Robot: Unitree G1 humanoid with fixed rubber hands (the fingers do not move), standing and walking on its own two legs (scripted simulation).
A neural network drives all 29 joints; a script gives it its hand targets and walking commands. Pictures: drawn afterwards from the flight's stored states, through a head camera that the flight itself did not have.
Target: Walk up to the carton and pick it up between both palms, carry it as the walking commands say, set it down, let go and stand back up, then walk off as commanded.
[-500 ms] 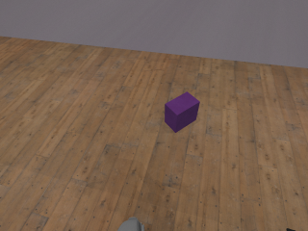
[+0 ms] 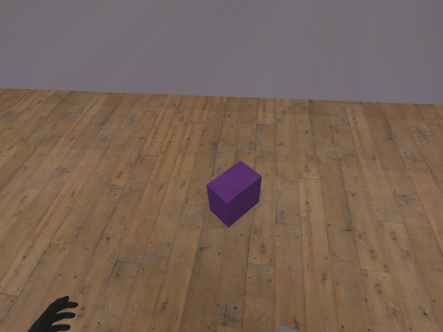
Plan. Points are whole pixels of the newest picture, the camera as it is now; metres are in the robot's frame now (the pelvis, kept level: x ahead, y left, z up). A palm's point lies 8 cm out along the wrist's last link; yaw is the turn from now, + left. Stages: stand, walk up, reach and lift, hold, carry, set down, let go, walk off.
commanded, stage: walk up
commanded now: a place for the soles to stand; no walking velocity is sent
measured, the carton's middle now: (234, 193) +0.86 -0.04 -0.64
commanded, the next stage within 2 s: none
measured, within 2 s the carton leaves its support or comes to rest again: neither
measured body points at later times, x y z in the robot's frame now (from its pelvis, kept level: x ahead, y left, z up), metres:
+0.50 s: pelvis +0.19 -0.02 +0.01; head +0.20 +0.00 +0.46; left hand +0.27 +0.31 -0.09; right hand +0.29 -0.38 -0.05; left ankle +0.21 +0.11 -0.72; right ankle +0.25 -0.15 -0.68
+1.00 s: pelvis +0.34 -0.05 +0.00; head +0.37 -0.05 +0.44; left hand +0.36 +0.30 -0.10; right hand +0.50 -0.37 -0.10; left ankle +0.41 +0.07 -0.72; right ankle +0.34 -0.17 -0.71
